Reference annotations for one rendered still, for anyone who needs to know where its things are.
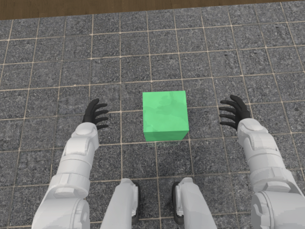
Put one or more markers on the robot left upper arm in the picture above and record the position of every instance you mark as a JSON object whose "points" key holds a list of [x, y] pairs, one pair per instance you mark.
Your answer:
{"points": [[63, 213]]}

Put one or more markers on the robot right thigh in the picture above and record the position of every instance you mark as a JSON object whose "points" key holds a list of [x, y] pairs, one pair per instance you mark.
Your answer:
{"points": [[195, 210]]}

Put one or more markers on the robot right forearm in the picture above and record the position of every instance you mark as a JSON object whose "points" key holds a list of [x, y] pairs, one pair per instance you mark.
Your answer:
{"points": [[268, 172]]}

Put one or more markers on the robot right hand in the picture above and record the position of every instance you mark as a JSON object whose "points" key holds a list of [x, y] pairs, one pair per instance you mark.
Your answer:
{"points": [[240, 111]]}

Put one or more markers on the robot right upper arm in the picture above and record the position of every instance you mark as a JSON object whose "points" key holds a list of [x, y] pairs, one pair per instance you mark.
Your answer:
{"points": [[277, 210]]}

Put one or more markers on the robot left hand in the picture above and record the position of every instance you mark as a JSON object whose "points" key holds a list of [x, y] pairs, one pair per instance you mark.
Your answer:
{"points": [[91, 114]]}

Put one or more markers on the robot right foot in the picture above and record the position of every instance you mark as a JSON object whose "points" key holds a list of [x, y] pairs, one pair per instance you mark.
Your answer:
{"points": [[179, 219]]}

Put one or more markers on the robot left forearm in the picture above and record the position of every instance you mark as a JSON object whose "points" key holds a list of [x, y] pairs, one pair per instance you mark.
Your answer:
{"points": [[72, 177]]}

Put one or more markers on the carton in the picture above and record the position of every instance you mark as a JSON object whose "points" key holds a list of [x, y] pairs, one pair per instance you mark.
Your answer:
{"points": [[165, 115]]}

